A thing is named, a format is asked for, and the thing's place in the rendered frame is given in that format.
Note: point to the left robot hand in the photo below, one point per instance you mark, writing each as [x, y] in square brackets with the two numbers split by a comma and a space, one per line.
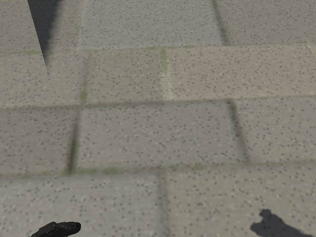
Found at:
[61, 229]

